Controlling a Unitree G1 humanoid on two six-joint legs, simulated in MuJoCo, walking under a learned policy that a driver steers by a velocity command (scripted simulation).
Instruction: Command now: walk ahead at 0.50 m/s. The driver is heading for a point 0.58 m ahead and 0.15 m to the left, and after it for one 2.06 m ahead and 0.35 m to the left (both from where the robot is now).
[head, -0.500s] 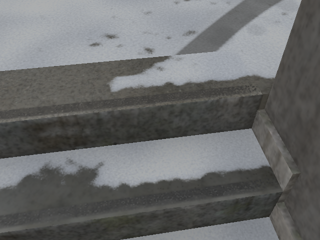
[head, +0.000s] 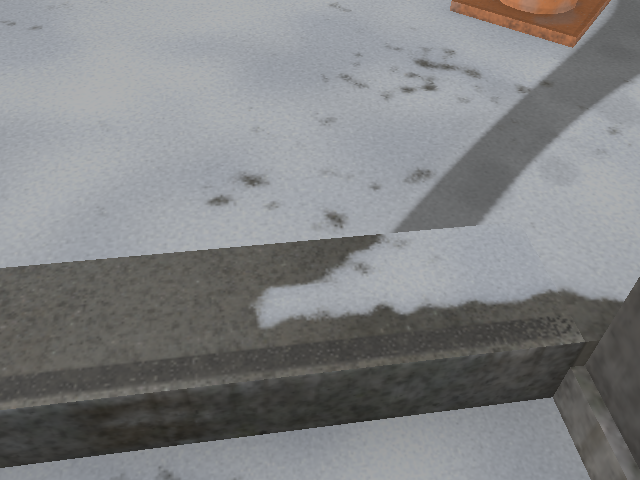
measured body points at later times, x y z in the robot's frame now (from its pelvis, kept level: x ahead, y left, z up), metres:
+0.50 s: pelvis +0.22 -0.02 +0.13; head +0.23 -0.02 +0.58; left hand +0.48 +0.12 +0.05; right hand +0.15 -0.20 -0.03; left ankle +0.08 +0.08 -0.61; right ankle +0.38 -0.11 -0.47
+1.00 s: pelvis +0.31 -0.04 +0.27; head +0.31 -0.01 +0.72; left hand +0.40 +0.21 +0.14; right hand +0.37 -0.27 +0.13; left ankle +0.28 +0.06 -0.41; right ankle +0.38 -0.12 -0.46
